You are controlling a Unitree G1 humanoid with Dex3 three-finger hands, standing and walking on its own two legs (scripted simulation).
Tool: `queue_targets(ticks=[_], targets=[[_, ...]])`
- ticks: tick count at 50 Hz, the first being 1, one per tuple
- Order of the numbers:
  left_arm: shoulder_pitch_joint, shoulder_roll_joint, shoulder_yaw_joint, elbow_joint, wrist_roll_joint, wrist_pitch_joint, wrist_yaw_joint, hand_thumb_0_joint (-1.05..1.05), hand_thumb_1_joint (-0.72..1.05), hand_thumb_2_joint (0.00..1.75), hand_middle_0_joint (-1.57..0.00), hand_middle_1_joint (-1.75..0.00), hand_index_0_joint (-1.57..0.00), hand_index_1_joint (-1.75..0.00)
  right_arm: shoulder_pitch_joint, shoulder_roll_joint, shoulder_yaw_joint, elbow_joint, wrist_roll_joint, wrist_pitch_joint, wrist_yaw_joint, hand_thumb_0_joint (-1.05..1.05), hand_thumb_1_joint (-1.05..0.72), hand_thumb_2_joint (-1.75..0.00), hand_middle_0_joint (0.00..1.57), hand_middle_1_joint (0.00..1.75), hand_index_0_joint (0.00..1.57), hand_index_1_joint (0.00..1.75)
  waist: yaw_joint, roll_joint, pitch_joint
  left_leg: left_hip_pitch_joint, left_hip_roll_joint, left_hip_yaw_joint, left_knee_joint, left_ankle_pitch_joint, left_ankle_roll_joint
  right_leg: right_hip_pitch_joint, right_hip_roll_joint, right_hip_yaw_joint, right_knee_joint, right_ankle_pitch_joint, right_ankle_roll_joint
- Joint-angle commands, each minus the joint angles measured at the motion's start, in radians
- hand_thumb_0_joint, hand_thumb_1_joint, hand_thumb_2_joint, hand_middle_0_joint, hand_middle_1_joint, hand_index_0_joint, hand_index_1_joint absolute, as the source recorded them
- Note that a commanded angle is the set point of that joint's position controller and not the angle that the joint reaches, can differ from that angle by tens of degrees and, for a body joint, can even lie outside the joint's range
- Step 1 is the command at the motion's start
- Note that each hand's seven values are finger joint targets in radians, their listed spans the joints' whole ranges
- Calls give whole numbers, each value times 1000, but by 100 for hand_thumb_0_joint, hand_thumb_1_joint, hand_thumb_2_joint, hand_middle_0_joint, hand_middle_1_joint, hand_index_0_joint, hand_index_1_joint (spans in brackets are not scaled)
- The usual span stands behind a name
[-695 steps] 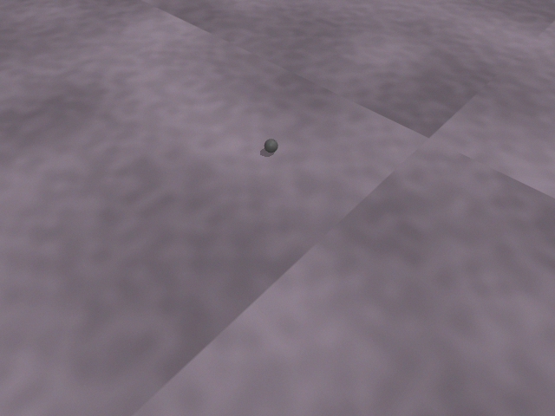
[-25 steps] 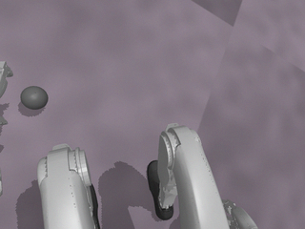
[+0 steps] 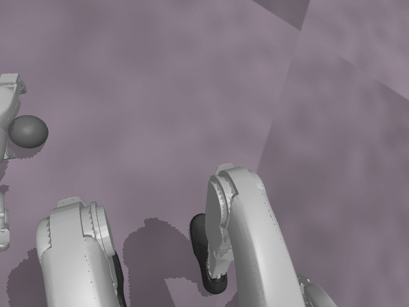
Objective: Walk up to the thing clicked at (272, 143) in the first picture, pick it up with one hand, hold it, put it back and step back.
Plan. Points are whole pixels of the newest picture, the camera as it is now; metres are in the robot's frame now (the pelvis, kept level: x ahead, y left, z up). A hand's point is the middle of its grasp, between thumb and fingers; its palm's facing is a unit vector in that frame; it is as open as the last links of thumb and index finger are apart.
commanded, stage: approach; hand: left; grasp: from above
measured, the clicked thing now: (28, 131) +0.49 +0.27 -0.29
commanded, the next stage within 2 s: close in in 0.42 s
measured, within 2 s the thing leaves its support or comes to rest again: neither
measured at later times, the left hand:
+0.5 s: hand out of the picture +0.45 +0.30 -0.18, palm faces -0.51 -0.09 -0.86, open 14.0 cm
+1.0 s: hand (17, 130) +0.47 +0.27 -0.22, palm faces -0.47 -0.09 -0.88, open 14.2 cm
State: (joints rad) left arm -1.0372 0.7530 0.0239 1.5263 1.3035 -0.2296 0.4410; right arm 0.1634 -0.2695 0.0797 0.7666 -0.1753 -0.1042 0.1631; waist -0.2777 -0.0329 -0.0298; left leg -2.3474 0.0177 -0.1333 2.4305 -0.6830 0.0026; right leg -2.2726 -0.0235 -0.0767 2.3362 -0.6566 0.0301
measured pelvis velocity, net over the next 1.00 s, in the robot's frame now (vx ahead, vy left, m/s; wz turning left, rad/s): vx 0.00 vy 0.00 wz -0.03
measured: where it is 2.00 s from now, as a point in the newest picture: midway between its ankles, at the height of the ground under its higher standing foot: (164, 284)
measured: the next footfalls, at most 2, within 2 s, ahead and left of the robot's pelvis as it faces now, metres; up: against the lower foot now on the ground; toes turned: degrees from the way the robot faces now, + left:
none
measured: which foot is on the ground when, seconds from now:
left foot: down 0.00-1.00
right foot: down 0.00-1.00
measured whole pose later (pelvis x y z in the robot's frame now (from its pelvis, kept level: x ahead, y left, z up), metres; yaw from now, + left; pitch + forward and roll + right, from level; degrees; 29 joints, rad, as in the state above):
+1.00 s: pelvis +0.00 +0.00 -0.01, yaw -2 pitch +33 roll -9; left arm -1.08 0.83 0.16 1.69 1.32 -0.17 0.52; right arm 0.17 -0.30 0.13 0.71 -0.21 -0.15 0.21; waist -0.35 -0.04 0.05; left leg -2.38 0.02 -0.15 2.48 -0.69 0.00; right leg -2.30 -0.01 -0.09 2.37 -0.64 0.04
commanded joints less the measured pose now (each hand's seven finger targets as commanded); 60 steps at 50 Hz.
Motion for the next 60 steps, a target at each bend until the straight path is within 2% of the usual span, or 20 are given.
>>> queue_targets(ticks=[1,4,7,9,11,14,17,19,22,23,25,27,36,38,42,44,45,48,55,60], targets=[[-425,205,45,-153,5,37,87,0,-51,100,-12,-97,-11,-98,250,-288,-82,0,1,-8,-10,0,-89,-89,20,30,20,30,-52,426,-691,601,-19,78,-262,177,12,276,43,-100,-220,218,-62],[-349,243,94,-101,13,93,114,0,-51,98,-12,-97,-11,-97,234,-279,-71,-25,5,2,-1,0,-89,-89,20,30,20,30,-15,441,-733,595,-22,96,-269,223,12,323,47,-85,-214,262,-71],[-353,241,93,-45,9,140,108,0,-53,100,-11,-98,-10,-99,230,-276,-54,-40,9,7,12,0,-89,-89,20,30,20,30,-28,389,-709,521,-22,107,-248,236,30,359,54,-76,-229,286,-64],[-310,219,78,-5,-19,167,84,0,-53,100,-9,-100,-9,-100,226,-279,-46,-53,16,3,21,0,-89,-89,20,30,20,30,-36,336,-650,463,-24,109,-236,205,42,361,57,-72,-236,261,-58],[-231,269,111,-19,-48,185,65,0,-55,102,-10,-99,-9,-100,217,-286,-47,-65,30,4,22,0,-89,-89,20,30,20,30,7,299,-681,441,-26,111,-246,206,47,410,57,-67,-238,249,-54],[-146,270,110,-49,-91,189,11,0,-55,102,-9,-101,-9,-102,203,-274,-54,-76,41,3,31,0,-89,-89,20,30,20,30,19,219,-670,370,-26,116,-238,179,61,491,63,-51,-249,235,-42],[-157,344,182,-161,-130,153,-36,0,-56,101,-8,-104,-8,-103,214,-283,-71,-87,42,11,27,0,-90,-89,20,30,20,30,23,200,-697,345,-26,114,-226,173,61,540,53,-40,-251,223,-38],[-202,224,106,-215,-136,110,-77,0,-55,99,-7,-105,-8,-104,217,-268,-71,-78,35,9,26,0,-90,-89,20,30,20,30,-7,231,-671,385,-25,103,-228,164,47,491,52,-54,-251,203,-51],[-312,228,92,-354,-124,31,-96,0,-57,100,-6,-105,-7,-104,245,-289,-103,-67,29,13,9,0,-90,-89,20,30,20,30,-50,279,-676,450,-19,85,-210,139,30,423,55,-65,-267,165,-63],[-330,169,47,-364,-120,8,-99,0,-58,102,-7,-103,-7,-104,260,-284,-107,-44,27,15,5,0,-90,-89,20,30,20,30,-57,288,-672,459,-20,83,-210,125,24,400,54,-69,-268,148,-66],[-326,101,-13,-335,-107,-20,-86,0,-56,99,-7,-104,-8,-103,260,-269,-112,-21,23,17,1,0,-90,-89,20,30,20,30,-70,311,-665,496,-18,78,-218,103,16,371,56,-74,-265,130,-66],[-348,133,-5,-365,-90,-31,-54,0,-57,98,-6,-104,-7,-102,253,-272,-121,-13,26,19,-7,0,-90,-90,20,30,20,30,-34,360,-695,558,-18,71,-248,100,9,332,54,-83,-258,129,-68],[-324,151,23,6,38,47,94,0,-55,99,-6,-98,-7,-98,209,-290,-70,-12,6,7,7,0,-89,-89,20,30,20,30,-56,380,-540,549,-23,51,-274,170,4,204,46,-120,-180,211,-68],[-352,206,66,-36,35,58,117,0,-55,100,-7,-98,-7,-98,206,-295,-64,-26,2,-1,15,0,-89,-89,20,30,20,30,-39,412,-601,560,-26,62,-268,203,10,250,43,-112,-181,236,-63],[-386,234,96,11,27,75,130,0,-53,100,-6,-99,-6,-100,190,-304,-48,-57,-15,-30,36,0,-89,-90,20,30,20,30,-88,353,-576,504,-24,76,-221,159,27,269,49,-106,-190,208,-57],[-330,269,122,51,11,80,128,0,-55,103,-7,-98,-6,-100,188,-307,-44,-63,-12,-34,34,0,-89,-90,20,30,20,30,-68,332,-584,467,-24,84,-211,139,32,294,54,-95,-204,186,-58],[-327,246,106,71,9,79,123,0,-55,102,-7,-98,-5,-100,191,-308,-37,-65,-17,-40,38,0,-89,-90,20,30,20,30,-85,326,-549,441,-26,84,-204,122,34,287,52,-95,-200,170,-56],[-292,324,168,71,4,70,115,0,-54,101,-6,-99,-5,-100,223,-323,-39,-59,-26,-45,40,0,-89,-90,20,30,20,30,-79,302,-554,414,-24,83,-193,109,40,322,54,-93,-205,155,-52],[-328,342,153,-1,-15,1,98,0,-53,100,-7,-100,-6,-101,255,-317,-1,-29,-52,-58,52,0,-90,-90,20,30,20,30,-123,342,-602,458,-12,57,-138,192,29,392,59,-118,-168,247,-46],[-265,385,165,-23,-4,-32,131,0,-53,100,-6,-99,-5,-100,255,-330,4,-9,-65,-60,59,0,-89,-90,20,30,20,30,-90,407,-623,497,-4,53,-130,237,16,417,71,-129,-158,289,-52]])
